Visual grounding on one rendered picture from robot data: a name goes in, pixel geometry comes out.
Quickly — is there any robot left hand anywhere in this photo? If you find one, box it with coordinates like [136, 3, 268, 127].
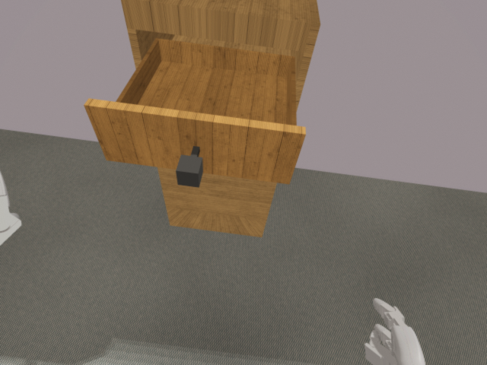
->
[0, 171, 21, 245]

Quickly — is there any cabinet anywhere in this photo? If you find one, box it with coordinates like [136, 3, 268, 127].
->
[121, 0, 320, 237]

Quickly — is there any robot right hand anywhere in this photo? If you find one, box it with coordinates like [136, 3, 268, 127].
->
[364, 298, 425, 365]

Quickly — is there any handle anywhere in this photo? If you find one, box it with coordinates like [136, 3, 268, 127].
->
[176, 146, 203, 188]

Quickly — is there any drawer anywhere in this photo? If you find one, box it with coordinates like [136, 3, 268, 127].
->
[84, 38, 306, 184]

